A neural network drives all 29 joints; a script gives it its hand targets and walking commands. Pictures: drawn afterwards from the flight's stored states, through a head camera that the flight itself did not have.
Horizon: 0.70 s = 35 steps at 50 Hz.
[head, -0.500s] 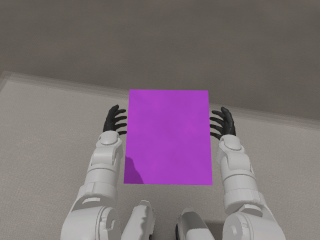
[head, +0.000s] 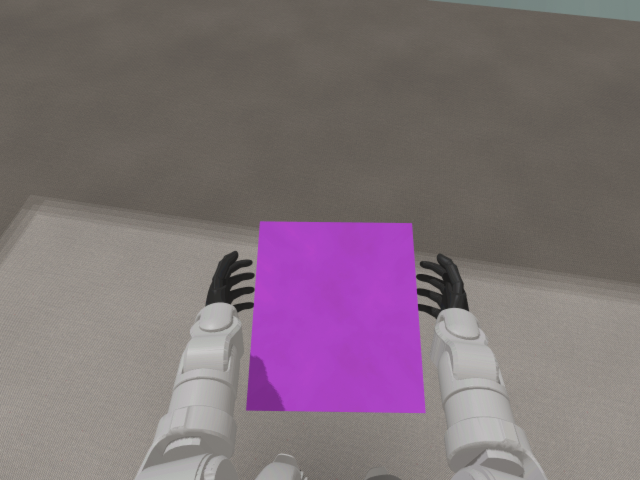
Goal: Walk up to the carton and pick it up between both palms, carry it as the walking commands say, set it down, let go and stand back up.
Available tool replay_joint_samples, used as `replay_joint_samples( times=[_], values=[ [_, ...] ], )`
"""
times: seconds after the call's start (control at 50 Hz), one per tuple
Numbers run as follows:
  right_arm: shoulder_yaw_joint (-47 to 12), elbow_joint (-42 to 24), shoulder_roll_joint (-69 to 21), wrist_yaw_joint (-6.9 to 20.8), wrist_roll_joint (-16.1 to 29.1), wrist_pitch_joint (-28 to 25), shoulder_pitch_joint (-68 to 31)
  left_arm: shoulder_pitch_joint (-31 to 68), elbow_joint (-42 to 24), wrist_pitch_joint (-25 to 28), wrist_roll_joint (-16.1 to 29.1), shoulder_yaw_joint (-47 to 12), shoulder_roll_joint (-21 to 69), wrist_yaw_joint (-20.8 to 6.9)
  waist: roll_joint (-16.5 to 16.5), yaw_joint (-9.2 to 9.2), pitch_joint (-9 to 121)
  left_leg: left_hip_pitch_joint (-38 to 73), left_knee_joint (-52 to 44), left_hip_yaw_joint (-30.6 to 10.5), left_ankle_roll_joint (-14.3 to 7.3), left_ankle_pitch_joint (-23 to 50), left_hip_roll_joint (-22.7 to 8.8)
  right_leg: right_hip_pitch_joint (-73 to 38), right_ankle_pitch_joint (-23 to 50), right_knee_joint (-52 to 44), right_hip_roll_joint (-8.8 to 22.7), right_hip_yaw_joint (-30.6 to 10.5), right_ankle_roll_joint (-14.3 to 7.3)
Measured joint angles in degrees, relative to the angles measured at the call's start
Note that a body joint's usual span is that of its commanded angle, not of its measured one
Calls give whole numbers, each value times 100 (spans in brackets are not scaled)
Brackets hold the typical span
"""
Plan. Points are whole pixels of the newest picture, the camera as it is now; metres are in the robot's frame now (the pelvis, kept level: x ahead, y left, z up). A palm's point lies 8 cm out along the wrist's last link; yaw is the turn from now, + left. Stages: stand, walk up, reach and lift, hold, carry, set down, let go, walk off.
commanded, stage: reach and lift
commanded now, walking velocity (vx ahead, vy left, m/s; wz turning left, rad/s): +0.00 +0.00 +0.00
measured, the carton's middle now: (334, 318) +0.37 +0.01 -0.12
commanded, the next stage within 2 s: hold in 1.98 s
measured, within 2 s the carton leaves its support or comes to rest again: neither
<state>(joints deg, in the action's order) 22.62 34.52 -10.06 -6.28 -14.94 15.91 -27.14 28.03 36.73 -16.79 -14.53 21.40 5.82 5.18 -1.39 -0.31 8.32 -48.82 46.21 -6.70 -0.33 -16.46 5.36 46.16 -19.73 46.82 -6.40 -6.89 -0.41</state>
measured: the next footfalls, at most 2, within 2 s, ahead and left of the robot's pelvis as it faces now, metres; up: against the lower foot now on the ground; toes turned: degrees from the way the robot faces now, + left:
none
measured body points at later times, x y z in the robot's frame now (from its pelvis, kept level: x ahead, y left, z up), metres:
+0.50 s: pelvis +0.02 +0.00 +0.04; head +0.03 +0.01 +0.49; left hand +0.34 +0.16 +0.02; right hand +0.34 -0.15 +0.03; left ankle +0.05 +0.11 -0.70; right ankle +0.02 -0.11 -0.70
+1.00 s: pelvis +0.02 +0.01 +0.05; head -0.05 +0.01 +0.49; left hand +0.32 +0.17 +0.09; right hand +0.33 -0.14 +0.09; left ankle +0.05 +0.11 -0.70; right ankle +0.02 -0.11 -0.70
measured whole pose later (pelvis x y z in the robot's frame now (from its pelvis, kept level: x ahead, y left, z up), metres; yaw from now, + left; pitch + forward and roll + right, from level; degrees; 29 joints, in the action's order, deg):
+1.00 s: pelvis +0.02 +0.01 +0.05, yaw +0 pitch -5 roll +0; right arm 16.9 23.5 -9.9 -2.2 -17.1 38.3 -19.4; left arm 18.6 22.4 -39.7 -16.9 16.8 9.6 7.5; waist -0.9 0.0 4.3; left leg -7.7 23.3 -6.8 -1.6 -10.3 4.7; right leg 5.3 -13.4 23.8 -3.8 -8.1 -0.6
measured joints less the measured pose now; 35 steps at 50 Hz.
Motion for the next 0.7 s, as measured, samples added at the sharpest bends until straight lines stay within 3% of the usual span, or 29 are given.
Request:
replay_joint_samples(
  times=[0.34,0.7],
  values=[
    [-198,-260,-47,72,-44,444,523,-535,-302,-418,-91,-174,89,-79,-3,24,-160,1642,-1144,-49,-28,320,-56,-1642,343,-1164,94,-54,-47],
    [-447,-767,33,241,-24,1463,821,-975,-1054,-1481,-177,-409,290,-4,19,30,-330,3317,-2019,-12,-91,528,-72,-3294,556,-2022,202,-145,-40]
  ],
)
